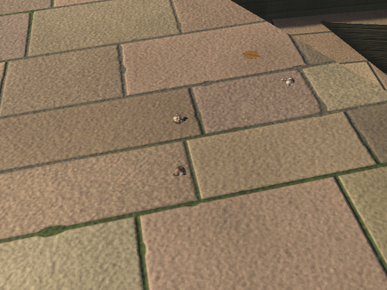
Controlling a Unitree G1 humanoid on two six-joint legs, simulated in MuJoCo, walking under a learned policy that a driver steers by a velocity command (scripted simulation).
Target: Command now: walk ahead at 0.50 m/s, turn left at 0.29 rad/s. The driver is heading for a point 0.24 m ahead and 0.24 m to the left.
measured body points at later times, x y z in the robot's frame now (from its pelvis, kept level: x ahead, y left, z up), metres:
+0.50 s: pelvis +0.26 +0.07 -0.01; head +0.31 +0.09 +0.44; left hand +0.29 +0.37 -0.14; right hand +0.48 -0.15 -0.12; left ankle +0.32 +0.16 -0.74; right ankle +0.17 -0.10 -0.64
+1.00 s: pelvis +0.37 +0.06 +0.00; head +0.39 +0.06 +0.45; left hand +0.41 +0.34 -0.13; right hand +0.54 -0.15 -0.14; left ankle +0.32 +0.16 -0.74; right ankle +0.43 -0.06 -0.74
